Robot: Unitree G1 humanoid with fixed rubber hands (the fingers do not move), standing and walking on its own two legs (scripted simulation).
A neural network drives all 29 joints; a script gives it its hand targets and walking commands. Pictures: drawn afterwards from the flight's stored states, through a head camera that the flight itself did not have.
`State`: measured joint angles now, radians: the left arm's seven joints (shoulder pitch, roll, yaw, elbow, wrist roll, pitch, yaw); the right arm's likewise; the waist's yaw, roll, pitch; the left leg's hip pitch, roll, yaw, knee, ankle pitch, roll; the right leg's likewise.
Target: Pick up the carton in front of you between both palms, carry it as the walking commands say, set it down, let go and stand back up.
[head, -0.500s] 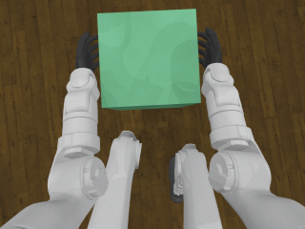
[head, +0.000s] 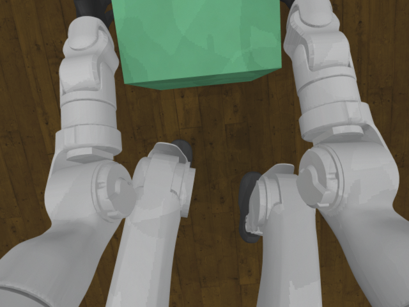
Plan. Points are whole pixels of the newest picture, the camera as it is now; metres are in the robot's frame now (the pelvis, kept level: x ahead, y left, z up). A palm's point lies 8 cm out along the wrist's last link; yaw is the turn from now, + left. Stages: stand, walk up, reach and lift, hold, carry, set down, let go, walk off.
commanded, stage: set down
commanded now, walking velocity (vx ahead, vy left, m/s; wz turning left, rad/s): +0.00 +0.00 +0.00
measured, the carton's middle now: (198, 22) +0.52 +0.12 -0.22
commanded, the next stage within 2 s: none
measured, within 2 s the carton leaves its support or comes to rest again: rests again in 1.28 s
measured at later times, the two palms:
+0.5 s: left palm (103, 21) +0.49 +0.27 -0.19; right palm (288, 8) +0.56 -0.03 -0.20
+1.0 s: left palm (101, 26) +0.48 +0.28 -0.21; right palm (282, 12) +0.56 -0.02 -0.22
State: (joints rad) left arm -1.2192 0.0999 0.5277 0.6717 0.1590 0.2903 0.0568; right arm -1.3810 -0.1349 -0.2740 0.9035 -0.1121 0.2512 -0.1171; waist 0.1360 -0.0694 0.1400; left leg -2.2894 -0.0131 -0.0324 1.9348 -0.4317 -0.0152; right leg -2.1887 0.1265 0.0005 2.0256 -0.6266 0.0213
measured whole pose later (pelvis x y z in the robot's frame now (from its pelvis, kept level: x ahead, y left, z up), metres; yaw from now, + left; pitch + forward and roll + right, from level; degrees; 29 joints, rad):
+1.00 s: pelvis +0.00 -0.01 -0.04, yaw +1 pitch +39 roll +2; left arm -1.35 0.27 0.54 0.96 0.09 0.19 -0.04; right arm -1.54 -0.18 -0.18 1.09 -0.10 0.19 -0.07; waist 0.16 -0.03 0.34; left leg -2.30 0.02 -0.01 2.10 -0.48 -0.03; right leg -2.22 0.16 0.01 2.22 -0.67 0.00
